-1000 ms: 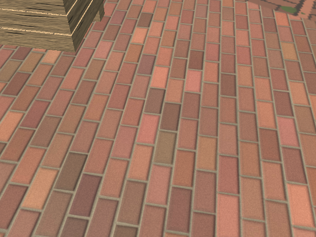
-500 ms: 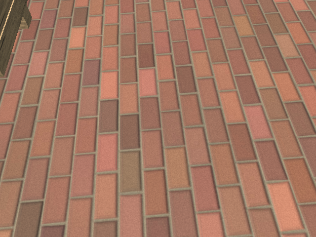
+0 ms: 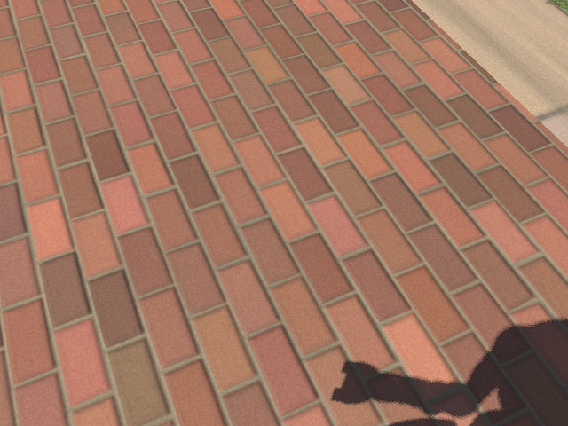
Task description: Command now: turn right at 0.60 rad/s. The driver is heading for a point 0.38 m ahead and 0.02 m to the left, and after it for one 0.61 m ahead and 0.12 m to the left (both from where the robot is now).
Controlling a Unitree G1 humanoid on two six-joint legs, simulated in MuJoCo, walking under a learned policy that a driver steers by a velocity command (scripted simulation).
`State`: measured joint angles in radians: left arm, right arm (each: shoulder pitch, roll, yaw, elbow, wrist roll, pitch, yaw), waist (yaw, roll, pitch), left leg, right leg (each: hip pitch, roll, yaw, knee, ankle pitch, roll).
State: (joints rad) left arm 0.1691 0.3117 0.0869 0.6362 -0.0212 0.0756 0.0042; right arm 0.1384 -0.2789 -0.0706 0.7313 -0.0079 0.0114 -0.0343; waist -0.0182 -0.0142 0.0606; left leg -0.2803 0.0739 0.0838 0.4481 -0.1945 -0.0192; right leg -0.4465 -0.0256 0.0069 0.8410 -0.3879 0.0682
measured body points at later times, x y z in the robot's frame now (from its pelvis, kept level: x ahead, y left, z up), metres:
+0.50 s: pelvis +0.02 -0.03 -0.01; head +0.03 -0.03 +0.44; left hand +0.20 +0.20 -0.11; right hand +0.11 -0.32 -0.11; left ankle +0.00 +0.09 -0.74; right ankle +0.00 -0.13 -0.74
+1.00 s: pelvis +0.20 -0.11 -0.01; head +0.23 -0.13 +0.44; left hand +0.40 +0.13 -0.09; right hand +0.19 -0.40 -0.15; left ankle +0.06 +0.06 -0.66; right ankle +0.25 -0.22 -0.74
